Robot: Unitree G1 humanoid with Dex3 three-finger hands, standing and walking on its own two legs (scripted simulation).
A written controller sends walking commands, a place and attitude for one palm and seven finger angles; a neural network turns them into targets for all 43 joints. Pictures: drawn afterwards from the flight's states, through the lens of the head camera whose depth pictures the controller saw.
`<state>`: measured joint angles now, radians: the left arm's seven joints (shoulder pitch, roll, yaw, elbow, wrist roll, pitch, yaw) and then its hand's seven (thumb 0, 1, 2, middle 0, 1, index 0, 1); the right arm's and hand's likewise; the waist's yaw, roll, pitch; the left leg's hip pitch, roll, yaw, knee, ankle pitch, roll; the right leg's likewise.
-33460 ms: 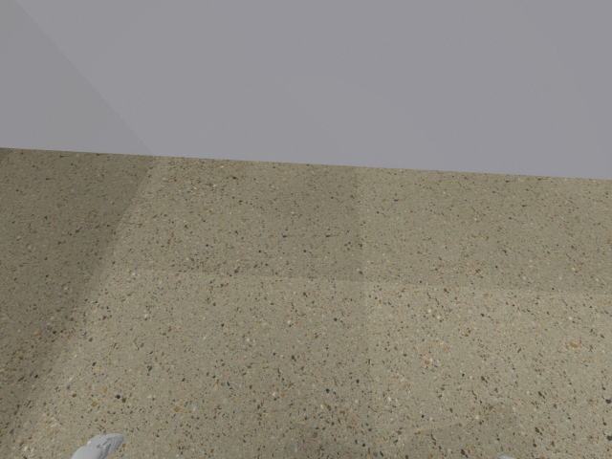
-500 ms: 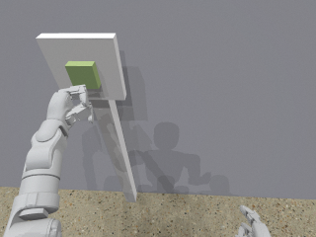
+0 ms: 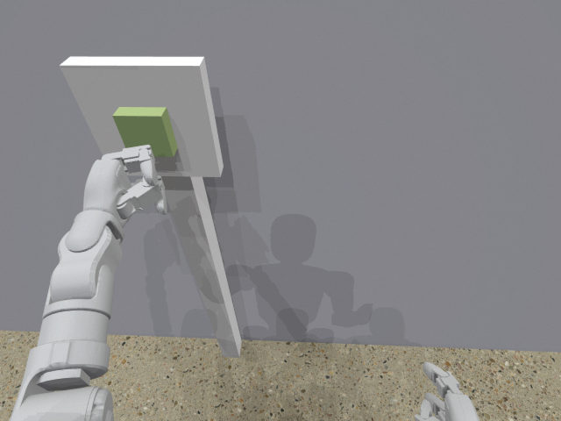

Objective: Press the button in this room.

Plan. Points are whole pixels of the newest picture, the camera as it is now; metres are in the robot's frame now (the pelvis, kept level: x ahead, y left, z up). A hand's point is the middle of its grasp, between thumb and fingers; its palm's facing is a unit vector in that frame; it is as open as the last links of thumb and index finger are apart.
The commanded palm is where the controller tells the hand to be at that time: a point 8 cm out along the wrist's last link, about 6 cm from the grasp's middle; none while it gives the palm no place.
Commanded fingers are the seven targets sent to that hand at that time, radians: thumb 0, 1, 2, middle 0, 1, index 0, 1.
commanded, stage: aim a knuckle at the button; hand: left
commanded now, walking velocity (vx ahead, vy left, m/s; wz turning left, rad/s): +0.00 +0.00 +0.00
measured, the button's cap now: (147, 131) +0.46 +0.23 +0.20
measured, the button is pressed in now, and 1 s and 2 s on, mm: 0 0 0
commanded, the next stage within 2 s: none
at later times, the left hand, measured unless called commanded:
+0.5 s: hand (151, 188) +0.37 +0.20 +0.17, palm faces +0.08 -1.00 -0.03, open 3.1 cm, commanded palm +0.34 +0.24 +0.17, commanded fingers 0.00 0.90 0.90 -1.30 -1.50 -1.30 -1.50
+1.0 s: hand (157, 197) +0.37 +0.20 +0.16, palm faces +0.07 -1.00 -0.01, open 3.1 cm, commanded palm +0.34 +0.24 +0.17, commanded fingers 0.00 0.90 0.90 -1.30 -1.50 -1.30 -1.50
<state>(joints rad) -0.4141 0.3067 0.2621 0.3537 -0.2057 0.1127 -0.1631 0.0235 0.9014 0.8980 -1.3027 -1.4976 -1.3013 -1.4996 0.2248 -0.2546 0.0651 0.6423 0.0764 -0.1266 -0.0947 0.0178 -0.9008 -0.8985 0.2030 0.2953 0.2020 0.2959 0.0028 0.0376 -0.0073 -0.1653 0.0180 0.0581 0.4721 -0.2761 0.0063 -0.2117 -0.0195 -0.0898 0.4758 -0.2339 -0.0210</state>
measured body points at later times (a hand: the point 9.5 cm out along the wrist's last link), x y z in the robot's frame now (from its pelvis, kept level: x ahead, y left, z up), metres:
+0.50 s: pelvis +0.01 +0.00 +0.00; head -0.01 -0.02 +0.45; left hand +0.36 +0.26 +0.17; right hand +0.17 -0.24 -0.09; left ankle -0.01 +0.11 -0.74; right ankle +0.02 -0.10 -0.74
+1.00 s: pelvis +0.01 +0.00 +0.00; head -0.01 -0.02 +0.45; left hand +0.36 +0.25 +0.16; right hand +0.16 -0.24 -0.09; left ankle -0.01 +0.11 -0.74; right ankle +0.02 -0.10 -0.74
